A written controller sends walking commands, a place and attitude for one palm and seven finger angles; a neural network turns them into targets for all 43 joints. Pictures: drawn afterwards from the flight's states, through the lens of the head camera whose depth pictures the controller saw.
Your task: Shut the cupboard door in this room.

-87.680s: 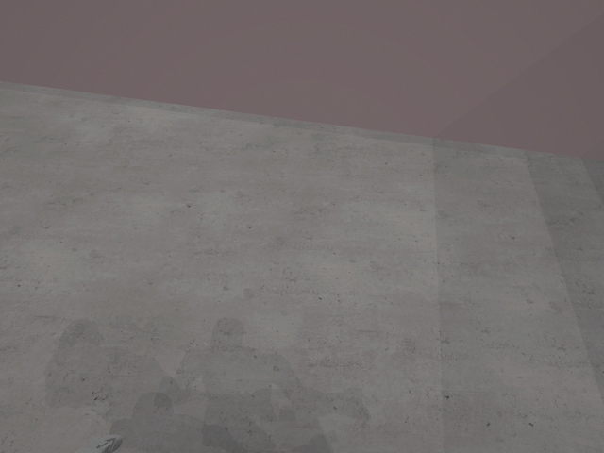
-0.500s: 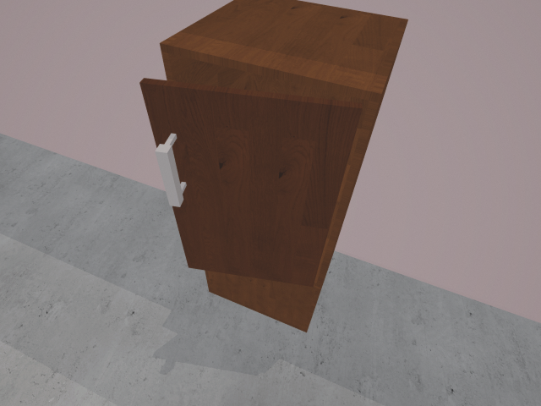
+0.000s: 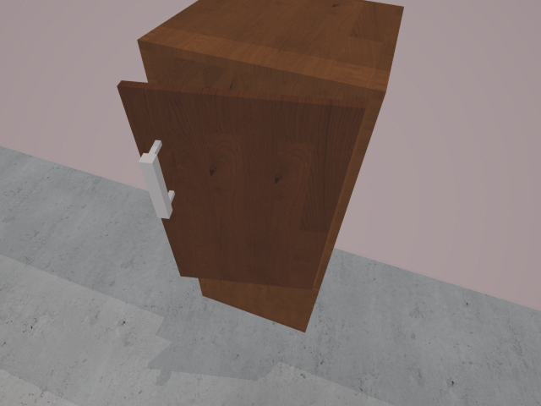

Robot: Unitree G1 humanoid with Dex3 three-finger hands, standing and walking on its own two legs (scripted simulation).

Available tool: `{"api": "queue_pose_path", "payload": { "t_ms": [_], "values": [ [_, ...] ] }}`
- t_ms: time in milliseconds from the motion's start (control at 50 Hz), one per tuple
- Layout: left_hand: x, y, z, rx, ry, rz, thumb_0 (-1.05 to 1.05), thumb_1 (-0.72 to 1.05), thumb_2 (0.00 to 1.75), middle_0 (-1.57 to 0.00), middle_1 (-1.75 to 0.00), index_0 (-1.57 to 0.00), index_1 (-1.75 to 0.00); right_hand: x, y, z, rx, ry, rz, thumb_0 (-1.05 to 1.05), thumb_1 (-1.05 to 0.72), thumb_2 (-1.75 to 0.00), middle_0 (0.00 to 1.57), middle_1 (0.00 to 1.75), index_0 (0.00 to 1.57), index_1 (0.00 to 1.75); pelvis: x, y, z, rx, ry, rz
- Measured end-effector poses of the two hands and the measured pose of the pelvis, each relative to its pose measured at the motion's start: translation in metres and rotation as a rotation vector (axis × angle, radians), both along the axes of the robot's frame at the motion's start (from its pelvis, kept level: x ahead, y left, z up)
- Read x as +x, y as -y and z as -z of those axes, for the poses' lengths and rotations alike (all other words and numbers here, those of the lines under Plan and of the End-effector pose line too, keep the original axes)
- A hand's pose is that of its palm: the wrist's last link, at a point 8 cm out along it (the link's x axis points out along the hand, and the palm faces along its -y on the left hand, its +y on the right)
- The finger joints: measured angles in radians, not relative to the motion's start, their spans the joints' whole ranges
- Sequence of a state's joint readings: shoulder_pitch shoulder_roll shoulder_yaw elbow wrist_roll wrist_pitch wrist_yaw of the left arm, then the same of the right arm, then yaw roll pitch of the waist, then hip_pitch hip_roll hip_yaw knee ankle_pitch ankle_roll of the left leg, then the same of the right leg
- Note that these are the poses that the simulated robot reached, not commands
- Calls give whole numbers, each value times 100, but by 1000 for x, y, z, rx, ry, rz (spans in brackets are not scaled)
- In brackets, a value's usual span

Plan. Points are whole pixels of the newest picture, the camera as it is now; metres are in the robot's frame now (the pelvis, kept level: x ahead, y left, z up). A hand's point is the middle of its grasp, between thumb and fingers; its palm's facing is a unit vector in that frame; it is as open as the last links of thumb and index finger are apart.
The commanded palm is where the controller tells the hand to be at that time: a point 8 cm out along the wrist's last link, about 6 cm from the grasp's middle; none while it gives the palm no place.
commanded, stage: come to a stop and stand still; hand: left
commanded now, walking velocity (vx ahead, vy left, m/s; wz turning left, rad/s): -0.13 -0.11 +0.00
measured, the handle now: (161, 180) +0.47 +0.25 +0.04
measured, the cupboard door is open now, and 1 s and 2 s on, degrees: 14 14 14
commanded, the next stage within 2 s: look again from close up in 1.20 s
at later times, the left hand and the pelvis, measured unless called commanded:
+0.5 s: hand out of the picture +0.05 +0.17 -0.16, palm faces -0.03 -0.97 -0.24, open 7.4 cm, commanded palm none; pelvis -0.02 -0.02 +0.00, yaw +0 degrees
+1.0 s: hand out of the picture -0.06 +0.11 -0.16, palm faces +0.00 -0.98 -0.19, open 7.4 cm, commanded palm none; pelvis -0.04 -0.06 +0.01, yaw +0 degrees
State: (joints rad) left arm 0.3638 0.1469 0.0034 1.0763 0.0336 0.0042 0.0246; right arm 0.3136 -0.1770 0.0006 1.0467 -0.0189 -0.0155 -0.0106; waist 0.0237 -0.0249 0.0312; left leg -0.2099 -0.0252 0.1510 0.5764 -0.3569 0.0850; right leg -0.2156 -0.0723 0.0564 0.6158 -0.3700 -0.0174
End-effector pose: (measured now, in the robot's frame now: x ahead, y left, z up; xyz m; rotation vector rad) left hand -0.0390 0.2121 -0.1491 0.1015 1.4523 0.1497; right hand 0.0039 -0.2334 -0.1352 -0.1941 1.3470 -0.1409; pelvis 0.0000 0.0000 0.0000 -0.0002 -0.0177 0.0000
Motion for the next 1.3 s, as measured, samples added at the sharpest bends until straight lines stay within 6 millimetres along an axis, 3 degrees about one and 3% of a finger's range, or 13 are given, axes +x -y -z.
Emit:
{"api": "queue_pose_path", "payload": {
  "t_ms": [200,360,500,660,800,900,1080,1300],
  "values": [
    [75,-15,-11,55,116,56,1,91,90,-20,-30,-20,-30,8,-15,1,13,-19,53,2,-93,-90,20,30,20,30,14,-3,-6,-8,-3,11],
    [101,-14,-18,70,194,89,1,91,90,-20,-30,-20,-30,-1,-5,-3,7,-16,77,2,-93,-90,20,30,20,30,3,5,-9,2,-10,24],
    [87,-3,-19,85,223,117,1,91,90,-20,-30,-20,-30,-5,14,3,17,57,46,1,-92,-90,20,30,20,30,-18,16,-3,-2,4,8],
    [42,15,-28,92,181,115,1,91,90,-20,-30,-20,-30,-10,28,7,60,101,26,1,-92,-90,20,30,20,30,-37,32,-6,11,26,10],
    [0,30,-28,80,94,86,1,91,90,-20,-30,-20,-30,-33,40,8,70,41,20,1,-91,-90,20,30,20,30,-44,46,-9,15,11,7],
    [-18,43,-25,58,41,63,1,91,90,-20,-30,-20,-30,-55,45,7,69,-37,29,1,-91,-90,20,30,20,30,-43,54,-11,13,5,2],
    [-19,65,-19,10,13,40,1,91,90,-20,-30,-20,-30,-75,43,2,69,-128,45,1,-91,-90,19,30,20,30,-36,62,-13,8,-1,-7],
    [0,67,-16,9,24,36,2,92,90,-20,-30,-20,-30,-47,34,2,81,-94,44,1,-91,-90,20,30,20,30,-23,64,-13,7,-5,-7]
  ]
}}
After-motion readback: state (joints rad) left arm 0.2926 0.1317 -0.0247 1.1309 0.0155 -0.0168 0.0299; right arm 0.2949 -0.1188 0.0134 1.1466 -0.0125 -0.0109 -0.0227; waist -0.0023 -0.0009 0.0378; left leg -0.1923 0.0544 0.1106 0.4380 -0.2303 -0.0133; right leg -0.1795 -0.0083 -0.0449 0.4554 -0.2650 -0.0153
